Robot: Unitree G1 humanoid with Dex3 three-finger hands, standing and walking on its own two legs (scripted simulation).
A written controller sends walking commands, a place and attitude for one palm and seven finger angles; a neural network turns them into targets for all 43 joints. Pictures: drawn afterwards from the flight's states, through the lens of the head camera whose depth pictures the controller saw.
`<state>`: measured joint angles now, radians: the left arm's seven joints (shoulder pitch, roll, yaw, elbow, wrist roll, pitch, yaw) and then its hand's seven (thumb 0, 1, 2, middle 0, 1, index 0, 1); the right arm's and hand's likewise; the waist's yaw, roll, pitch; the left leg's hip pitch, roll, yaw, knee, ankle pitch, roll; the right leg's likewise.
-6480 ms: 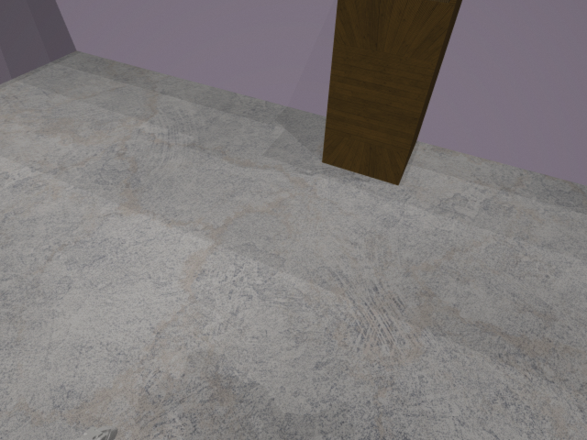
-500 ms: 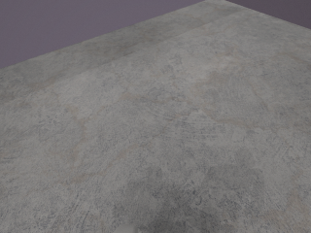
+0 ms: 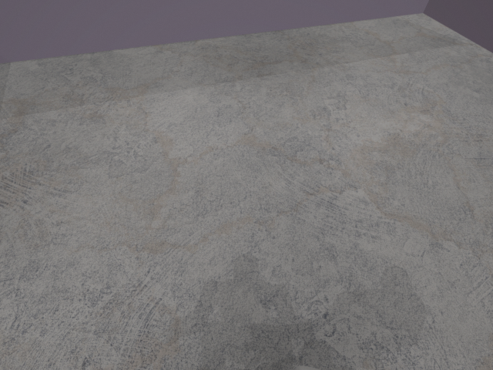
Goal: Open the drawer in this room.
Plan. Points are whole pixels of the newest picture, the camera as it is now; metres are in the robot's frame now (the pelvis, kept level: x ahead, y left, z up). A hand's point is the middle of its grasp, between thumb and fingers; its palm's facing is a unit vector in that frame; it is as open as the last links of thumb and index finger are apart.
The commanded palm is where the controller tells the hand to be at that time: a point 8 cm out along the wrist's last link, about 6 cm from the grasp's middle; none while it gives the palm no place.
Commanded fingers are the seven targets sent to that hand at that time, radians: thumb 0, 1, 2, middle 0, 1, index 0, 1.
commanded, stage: turn or walk to find it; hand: left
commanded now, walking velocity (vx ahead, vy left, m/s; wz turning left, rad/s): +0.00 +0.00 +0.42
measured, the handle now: out of the picture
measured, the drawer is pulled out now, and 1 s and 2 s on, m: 0.00 0.00 0.00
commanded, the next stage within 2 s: none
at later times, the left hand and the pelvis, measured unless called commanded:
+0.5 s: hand out of the picture -0.01 +0.16 -0.16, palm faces +0.25 -0.94 -0.25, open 7.4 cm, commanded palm none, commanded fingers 0.00 0.90 0.90 -0.20 -0.30 -0.20 -0.30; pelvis -0.03 -0.04 +0.00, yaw +14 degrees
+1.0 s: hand out of the picture -0.06 +0.21 -0.16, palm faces +0.44 -0.86 -0.25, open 7.4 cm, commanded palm none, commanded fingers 0.00 0.90 0.90 -0.20 -0.30 -0.20 -0.30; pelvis -0.06 -0.02 +0.00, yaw +25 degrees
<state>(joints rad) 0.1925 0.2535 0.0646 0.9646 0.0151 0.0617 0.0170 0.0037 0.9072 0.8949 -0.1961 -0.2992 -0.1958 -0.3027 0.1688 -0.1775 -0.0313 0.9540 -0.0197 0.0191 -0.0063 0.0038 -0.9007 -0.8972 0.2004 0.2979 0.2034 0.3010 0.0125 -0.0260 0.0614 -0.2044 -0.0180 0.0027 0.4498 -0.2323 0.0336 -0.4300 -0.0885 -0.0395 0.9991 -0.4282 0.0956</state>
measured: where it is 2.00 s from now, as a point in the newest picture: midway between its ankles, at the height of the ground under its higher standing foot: outside the picture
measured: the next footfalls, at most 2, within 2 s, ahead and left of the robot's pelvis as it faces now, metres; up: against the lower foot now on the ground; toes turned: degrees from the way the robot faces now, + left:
right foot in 0.18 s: +0.04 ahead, -0.14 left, +0.00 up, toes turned +1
left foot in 0.64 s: -0.05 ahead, +0.10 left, +0.00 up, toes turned +22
